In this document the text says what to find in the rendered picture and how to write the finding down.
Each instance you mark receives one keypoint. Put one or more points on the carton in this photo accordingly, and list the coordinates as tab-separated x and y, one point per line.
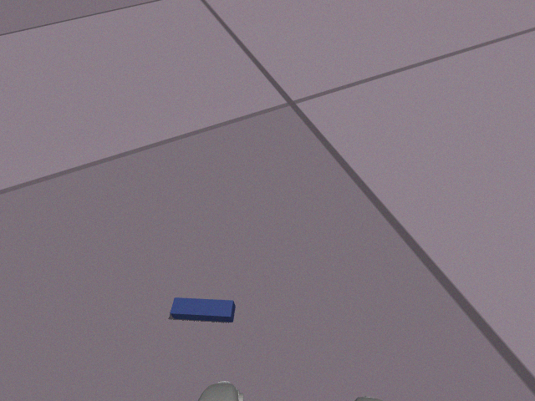
203	309

